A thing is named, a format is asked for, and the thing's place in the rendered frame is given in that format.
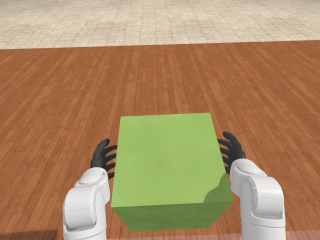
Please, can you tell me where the left robot hand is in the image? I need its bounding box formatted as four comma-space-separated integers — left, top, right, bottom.
90, 138, 118, 179

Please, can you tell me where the right robot hand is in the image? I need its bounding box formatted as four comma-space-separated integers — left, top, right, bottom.
217, 131, 246, 175

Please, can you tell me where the carton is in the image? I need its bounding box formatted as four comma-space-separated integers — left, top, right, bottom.
111, 112, 234, 232

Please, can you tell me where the right robot forearm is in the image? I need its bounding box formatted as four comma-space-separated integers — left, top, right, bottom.
229, 158, 286, 240

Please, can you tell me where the left robot forearm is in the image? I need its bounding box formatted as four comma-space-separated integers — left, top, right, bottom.
62, 167, 111, 240

